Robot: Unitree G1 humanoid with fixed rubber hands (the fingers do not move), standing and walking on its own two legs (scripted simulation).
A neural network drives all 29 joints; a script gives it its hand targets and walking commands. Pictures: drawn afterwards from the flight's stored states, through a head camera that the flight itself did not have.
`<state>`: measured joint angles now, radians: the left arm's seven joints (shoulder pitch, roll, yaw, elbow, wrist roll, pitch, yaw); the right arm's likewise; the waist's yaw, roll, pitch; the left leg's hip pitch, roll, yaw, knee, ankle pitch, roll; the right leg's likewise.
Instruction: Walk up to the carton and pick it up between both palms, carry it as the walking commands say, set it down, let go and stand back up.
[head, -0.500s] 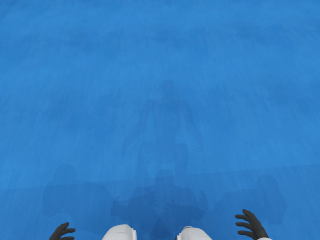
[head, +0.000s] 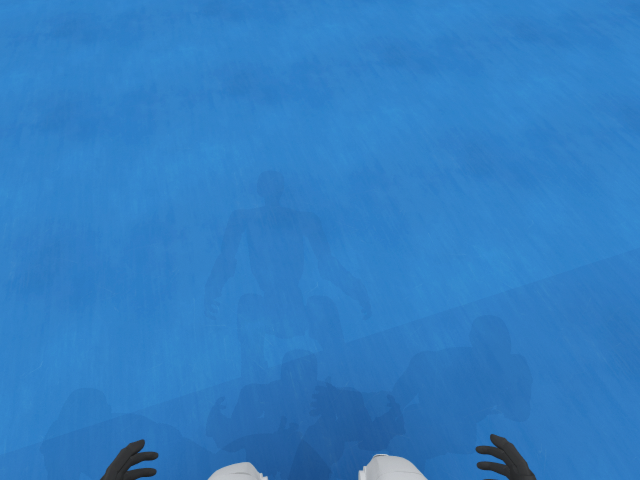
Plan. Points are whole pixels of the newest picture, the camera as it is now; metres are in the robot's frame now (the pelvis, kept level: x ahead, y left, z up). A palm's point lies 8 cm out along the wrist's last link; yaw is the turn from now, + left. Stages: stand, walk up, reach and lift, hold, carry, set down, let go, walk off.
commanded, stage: walk up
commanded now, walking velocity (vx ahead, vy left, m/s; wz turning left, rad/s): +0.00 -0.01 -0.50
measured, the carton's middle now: out of the picture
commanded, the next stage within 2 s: none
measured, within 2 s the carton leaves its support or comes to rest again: neither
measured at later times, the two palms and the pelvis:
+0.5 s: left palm (155, 447) +0.15 +0.23 -0.12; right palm out of the picture +0.04 -0.28 -0.10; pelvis +0.00 +0.00 +0.00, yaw -15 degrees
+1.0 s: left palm (308, 366) +0.27 +0.03 -0.13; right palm out of the picture -0.06 -0.43 -0.13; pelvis +0.06 -0.15 -0.02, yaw -28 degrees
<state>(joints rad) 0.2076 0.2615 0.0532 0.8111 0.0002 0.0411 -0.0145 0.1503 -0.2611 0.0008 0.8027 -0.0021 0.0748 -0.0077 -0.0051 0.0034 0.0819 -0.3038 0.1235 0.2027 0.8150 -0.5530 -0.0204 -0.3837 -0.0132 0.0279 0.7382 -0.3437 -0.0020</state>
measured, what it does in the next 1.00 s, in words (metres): steps to the right, turning right: left foot, then right foot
